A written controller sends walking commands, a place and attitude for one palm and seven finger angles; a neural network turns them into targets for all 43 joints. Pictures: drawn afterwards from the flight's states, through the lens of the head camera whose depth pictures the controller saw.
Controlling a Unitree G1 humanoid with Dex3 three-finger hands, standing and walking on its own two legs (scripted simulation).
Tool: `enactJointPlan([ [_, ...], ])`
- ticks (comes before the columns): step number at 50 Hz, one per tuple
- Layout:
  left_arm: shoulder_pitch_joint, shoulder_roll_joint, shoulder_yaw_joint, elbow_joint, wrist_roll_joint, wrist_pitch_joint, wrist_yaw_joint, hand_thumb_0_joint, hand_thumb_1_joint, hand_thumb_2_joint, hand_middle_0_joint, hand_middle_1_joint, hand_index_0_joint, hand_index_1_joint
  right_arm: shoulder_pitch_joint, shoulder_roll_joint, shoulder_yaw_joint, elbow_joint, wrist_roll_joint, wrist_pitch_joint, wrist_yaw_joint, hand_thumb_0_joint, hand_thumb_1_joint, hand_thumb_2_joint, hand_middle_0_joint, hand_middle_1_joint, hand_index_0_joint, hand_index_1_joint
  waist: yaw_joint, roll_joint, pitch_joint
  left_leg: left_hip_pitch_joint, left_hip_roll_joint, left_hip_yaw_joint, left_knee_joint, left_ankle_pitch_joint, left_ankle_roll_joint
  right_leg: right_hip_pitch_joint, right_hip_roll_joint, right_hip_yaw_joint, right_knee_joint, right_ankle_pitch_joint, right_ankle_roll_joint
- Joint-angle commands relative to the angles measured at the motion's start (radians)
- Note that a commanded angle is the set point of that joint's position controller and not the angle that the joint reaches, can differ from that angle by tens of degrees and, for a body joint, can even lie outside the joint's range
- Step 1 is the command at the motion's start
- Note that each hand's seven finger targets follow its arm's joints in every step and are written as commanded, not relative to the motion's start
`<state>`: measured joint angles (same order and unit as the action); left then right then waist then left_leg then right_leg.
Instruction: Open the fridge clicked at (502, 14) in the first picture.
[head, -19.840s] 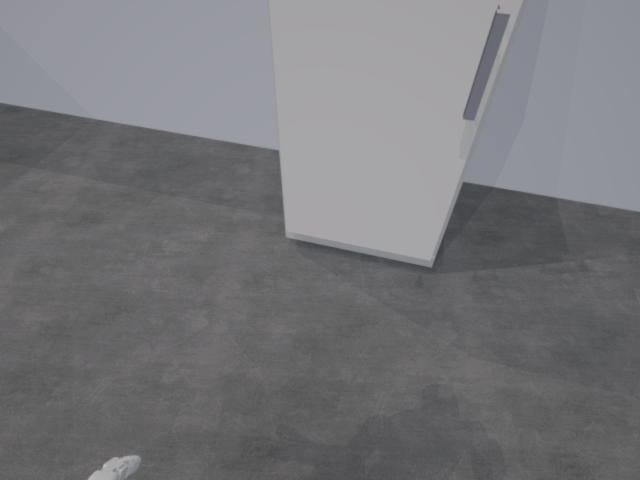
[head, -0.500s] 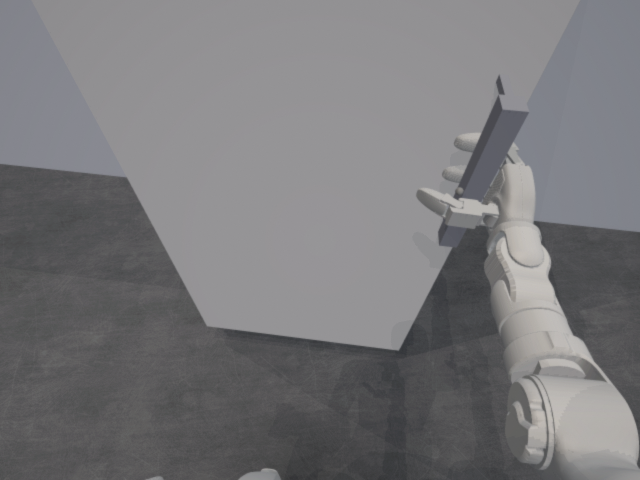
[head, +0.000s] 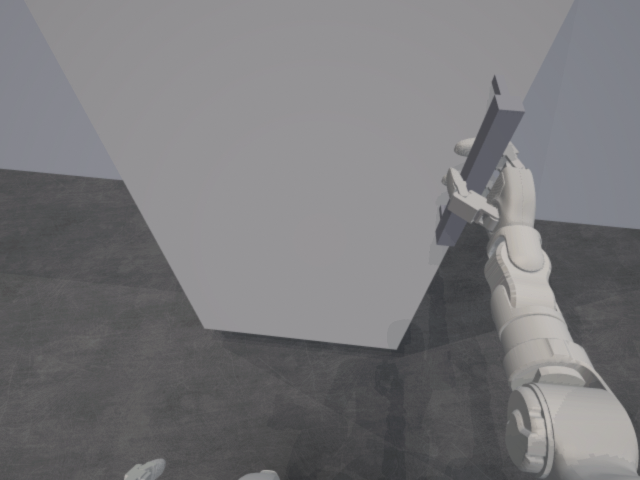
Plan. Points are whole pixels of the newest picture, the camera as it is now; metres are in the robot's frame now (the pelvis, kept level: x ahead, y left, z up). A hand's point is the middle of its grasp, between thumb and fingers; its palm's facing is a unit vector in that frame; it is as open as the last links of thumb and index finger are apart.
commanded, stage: grip the handle and tug to test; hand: right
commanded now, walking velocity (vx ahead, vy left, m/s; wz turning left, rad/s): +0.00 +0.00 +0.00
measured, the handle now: (468, 171) +0.51 -0.13 +0.10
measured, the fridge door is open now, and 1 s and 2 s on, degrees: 0 0 26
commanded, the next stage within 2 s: pull the door a little, standing still in 0.52 s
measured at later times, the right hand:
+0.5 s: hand (458, 195) +0.45 -0.10 +0.11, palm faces -0.02 +1.00 +0.00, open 6.1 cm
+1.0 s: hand (459, 199) +0.45 -0.11 +0.11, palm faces -0.04 +1.00 +0.00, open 6.3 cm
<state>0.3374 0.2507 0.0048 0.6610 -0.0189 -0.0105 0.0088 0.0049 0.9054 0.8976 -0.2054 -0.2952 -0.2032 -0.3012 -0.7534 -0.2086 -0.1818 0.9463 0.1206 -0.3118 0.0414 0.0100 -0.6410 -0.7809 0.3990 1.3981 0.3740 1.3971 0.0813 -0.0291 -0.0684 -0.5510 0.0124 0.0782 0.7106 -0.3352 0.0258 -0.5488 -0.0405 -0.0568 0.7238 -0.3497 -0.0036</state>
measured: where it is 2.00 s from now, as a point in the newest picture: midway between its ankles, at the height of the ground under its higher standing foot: outside the picture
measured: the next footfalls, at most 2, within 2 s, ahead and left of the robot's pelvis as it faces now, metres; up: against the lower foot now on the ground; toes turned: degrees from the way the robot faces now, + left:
left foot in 1.54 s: +0.16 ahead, +0.07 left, +0.00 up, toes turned +3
right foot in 1.92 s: +0.08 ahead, -0.02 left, +0.00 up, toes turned -18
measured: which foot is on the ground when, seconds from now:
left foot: down 0.00-1.00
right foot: down 0.00-1.00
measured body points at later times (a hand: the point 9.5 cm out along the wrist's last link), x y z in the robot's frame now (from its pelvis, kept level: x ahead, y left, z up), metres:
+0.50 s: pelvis +0.02 +0.00 +0.00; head +0.06 +0.01 +0.45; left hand +0.07 +0.26 -0.12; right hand +0.45 -0.16 +0.11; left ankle +0.01 +0.10 -0.71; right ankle +0.00 -0.12 -0.71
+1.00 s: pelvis +0.05 -0.01 +0.01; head +0.09 +0.01 +0.46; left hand +0.16 +0.24 -0.10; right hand +0.44 -0.16 +0.12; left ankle +0.01 +0.10 -0.71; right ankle +0.00 -0.12 -0.71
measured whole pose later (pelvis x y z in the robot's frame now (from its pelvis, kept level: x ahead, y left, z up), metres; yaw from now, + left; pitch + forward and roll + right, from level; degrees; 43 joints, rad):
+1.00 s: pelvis +0.05 -0.01 +0.01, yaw +3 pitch +9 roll +0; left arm 0.30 0.22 0.01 0.56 -0.02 0.02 -0.02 0.01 0.91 0.90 -0.20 -0.30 -0.20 -0.30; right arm -0.34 -0.15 -0.13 0.39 0.15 -0.10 0.02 0.02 -0.69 -0.74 0.28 1.40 0.28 1.40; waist 0.05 -0.03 -0.10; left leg -0.41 0.00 0.02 0.61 -0.35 0.01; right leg -0.39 -0.03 -0.08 0.63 -0.36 -0.01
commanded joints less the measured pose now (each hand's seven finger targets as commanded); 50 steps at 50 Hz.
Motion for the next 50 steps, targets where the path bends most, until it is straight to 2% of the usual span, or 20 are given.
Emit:
enactJointPlan([
  [1,0.067,0.138,0.045,-0.088,-0.004,-0.029,0.005,0.000,0.900,0.900,-0.200,-0.300,-0.200,-0.300,-0.464,-0.139,0.002,-0.222,0.000,-0.074,0.014,0.000,-0.900,-0.900,0.450,1.400,0.450,1.400,0.015,0.032,-0.382,0.174,-0.039,-0.047,-0.070,0.365,-0.006,0.181,0.048,0.044,-0.059,0.250,-0.023],
  [3,0.074,0.140,0.045,-0.086,-0.003,-0.028,0.006,0.000,0.900,0.900,-0.200,-0.300,-0.200,-0.300,-0.481,-0.141,0.006,-0.217,-0.002,-0.076,0.011,0.000,-0.900,-0.900,0.450,1.400,0.450,1.400,0.023,0.064,-0.372,0.180,-0.039,-0.048,-0.072,0.366,-0.006,0.172,0.049,0.048,-0.057,0.252,-0.027],
  [4,0.070,0.137,0.045,-0.088,-0.004,-0.029,0.005,0.000,0.900,0.900,-0.200,-0.300,-0.200,-0.300,-0.495,-0.126,0.021,-0.229,-0.002,-0.080,0.012,0.000,-0.900,-0.900,0.450,1.400,0.450,1.400,0.027,0.048,-0.373,0.171,-0.039,-0.047,-0.070,0.370,-0.008,0.180,0.047,0.048,-0.061,0.253,-0.026],
  [9,0.063,0.137,0.048,-0.098,-0.003,-0.032,0.000,0.000,0.900,0.900,-0.200,-0.300,-0.200,-0.300,-0.402,-0.127,0.003,-0.261,0.004,-0.080,0.014,0.000,-0.900,-0.900,0.450,1.400,0.450,1.400,-0.001,0.031,-0.412,0.198,-0.039,-0.046,-0.064,0.403,-0.005,0.197,0.049,0.040,-0.056,0.290,-0.025],
  [13,0.057,0.139,0.047,-0.113,-0.003,-0.027,0.001,0.000,0.900,0.900,-0.200,-0.300,-0.200,-0.300,-0.324,-0.155,-0.021,-0.278,0.009,-0.068,0.020,0.000,-0.900,-0.900,0.450,1.400,0.450,1.400,-0.018,0.073,-0.391,0.247,-0.038,-0.050,-0.071,0.418,-0.004,0.162,0.049,0.032,-0.067,0.283,-0.028],
  [14,0.046,0.134,0.044,-0.118,-0.008,-0.028,0.000,0.000,0.900,0.900,-0.200,-0.300,-0.200,-0.300,-0.312,-0.127,-0.002,-0.285,0.014,-0.062,0.025,0.000,-0.900,-0.900,0.450,1.400,0.450,1.400,-0.014,0.053,-0.367,0.233,-0.038,-0.049,-0.074,0.422,-0.006,0.162,0.049,0.026,-0.071,0.278,-0.027],
  [15,0.049,0.137,0.045,-0.117,-0.007,-0.027,0.000,0.000,0.900,0.900,-0.200,-0.300,-0.200,-0.300,-0.317,-0.141,-0.009,-0.300,0.015,-0.059,0.025,0.000,-0.900,-0.900,0.450,1.400,0.450,1.400,-0.015,0.057,-0.373,0.239,-0.038,-0.048,-0.073,0.420,-0.006,0.164,0.049,0.029,-0.072,0.278,-0.026],
  [19,0.037,0.130,0.046,-0.139,-0.009,-0.030,-0.007,0.000,0.900,0.900,-0.200,-0.300,-0.200,-0.300,-0.209,-0.100,0.010,-0.373,0.021,-0.043,0.026,0.000,-0.900,-0.900,0.450,1.400,0.450,1.400,-0.035,0.032,-0.388,0.262,-0.039,-0.043,-0.067,0.472,-0.002,0.190,0.046,0.024,-0.074,0.346,-0.025],
  [25,0.022,0.124,0.053,-0.169,-0.010,-0.033,-0.016,0.000,0.900,0.900,-0.200,-0.300,-0.200,-0.300,-0.019,-0.108,-0.011,-0.540,0.030,-0.014,0.023,0.000,-0.900,-0.900,0.450,1.400,0.450,1.400,-0.075,0.052,-0.422,0.341,-0.035,-0.042,-0.056,0.595,-0.003,0.213,0.040,0.011,-0.078,0.473,-0.026],
  [26,0.018,0.122,0.051,-0.172,-0.010,-0.031,-0.017,0.000,0.900,0.900,-0.200,-0.300,-0.200,-0.300,-0.011,-0.081,0.013,-0.542,0.030,-0.002,0.025,0.000,-0.900,-0.900,0.450,1.400,0.450,1.400,-0.066,0.056,-0.395,0.335,-0.036,-0.040,-0.063,0.603,-0.005,0.215,0.040,0.008,-0.080,0.476,-0.027],
  [29,0.018,0.122,0.057,-0.176,-0.010,-0.027,-0.015,0.000,0.900,0.900,-0.200,-0.300,-0.200,-0.300,0.033,-0.117,-0.019,-0.598,0.026,0.016,0.019,0.000,-0.900,-0.900,0.450,1.400,0.450,1.400,-0.074,0.072,-0.403,0.368,-0.032,-0.045,-0.063,0.657,-0.006,0.219,0.038,0.004,-0.083,0.520,-0.029],
  [31,0.009,0.114,0.054,-0.187,-0.011,-0.025,-0.016,0.000,0.900,0.900,-0.200,-0.300,-0.200,-0.300,0.061,-0.091,0.005,-0.650,0.026,0.031,0.020,0.000,-0.900,-0.900,0.450,1.400,0.450,1.400,-0.079,0.030,-0.400,0.367,-0.031,-0.044,-0.064,0.676,-0.006,0.244,0.036,0.003,-0.082,0.566,-0.027],
  [34,0.025,0.120,0.054,-0.156,-0.009,-0.013,-0.006,0.000,0.900,0.900,-0.200,-0.300,-0.200,-0.300,-0.112,-0.091,0.024,-0.606,0.014,0.061,0.005,0.000,-0.900,-0.900,0.450,1.400,0.450,1.400,-0.025,0.036,-0.350,0.307,-0.035,-0.041,-0.078,0.653,-0.012,0.258,0.035,0.015,-0.071,0.549,-0.027],
  [35,0.028,0.119,0.056,-0.151,-0.008,-0.011,-0.005,0.000,0.900,0.900,-0.200,-0.300,-0.200,-0.300,-0.107,-0.084,0.026,-0.602,0.012,0.067,0.001,0.000,-0.900,-0.900,0.450,1.400,0.450,1.400,-0.027,0.030,-0.352,0.300,-0.036,-0.040,-0.075,0.646,-0.011,0.264,0.034,0.018,-0.067,0.556,-0.026],
  [38,0.026,0.114,0.058,-0.164,-0.002,-0.008,-0.008,0.000,0.900,0.900,-0.200,-0.300,-0.200,-0.300,0.000,-0.056,0.035,-0.624,0.012,0.080,-0.001,0.000,-0.900,-0.900,0.450,1.400,0.450,1.400,-0.050,0.047,-0.396,0.332,-0.032,-0.034,-0.071,0.677,-0.009,0.289,0.033,0.019,-0.067,0.626,-0.025],
  [41,0.006,0.106,0.056,-0.180,-0.002,-0.008,-0.013,0.000,0.900,0.900,-0.200,-0.300,-0.200,-0.300,0.076,-0.040,0.046,-0.687,0.017,0.089,0.006,0.000,-0.900,-0.900,0.450,1.400,0.450,1.400,-0.070,0.020,-0.435,0.358,-0.026,-0.036,-0.064,0.725,-0.009,0.314,0.032,0.017,-0.067,0.680,-0.024],
  [42,0.000,0.104,0.056,-0.184,-0.003,-0.008,-0.015,0.000,0.900,0.900,-0.200,-0.300,-0.200,-0.300,0.105,-0.027,0.058,-0.703,0.019,0.093,0.009,0.000,-0.900,-0.900,0.450,1.400,0.450,1.400,-0.073,0.045,-0.430,0.368,-0.025,-0.034,-0.065,0.726,-0.009,0.310,0.029,0.018,-0.072,0.682,-0.023],
  [46,-0.038,0.099,0.048,-0.223,-0.004,-0.005,-0.021,0.000,0.900,0.900,-0.200,-0.300,-0.200,-0.300,0.243,-0.031,0.062,-0.799,0.025,0.104,0.019,0.000,-0.900,-0.900,0.450,1.400,0.450,1.400,-0.102,0.038,-0.414,0.418,-0.019,-0.038,-0.070,0.757,-0.005,0.298,0.033,0.009,-0.088,0.670,-0.028],
  [47,-0.045,0.096,0.048,-0.231,-0.004,-0.006,-0.022,0.000,0.900,0.900,-0.200,-0.300,-0.200,-0.300,0.274,-0.024,0.067,-0.830,0.029,0.105,0.022,0.000,-0.900,-0.900,0.450,1.400,0.450,1.400,-0.102,0.072,-0.408,0.435,-0.018,-0.036,-0.073,0.766,-0.005,0.292,0.032,0.008,-0.093,0.665,-0.028],
  [50,-0.078,0.088,0.041,-0.264,-0.007,-0.006,-0.026,0.000,0.900,0.900,-0.200,-0.300,-0.200,-0.300,0.414,-0.027,0.064,-0.944,0.041,0.112,0.027,0.000,-0.900,-0.900,0.450,1.400,0.450,1.400,-0.125,0.058,-0.400,0.483,-0.010,-0.041,-0.074,0.814,-0.004,0.287,0.032,0.003,-0.105,0.674,-0.028],
])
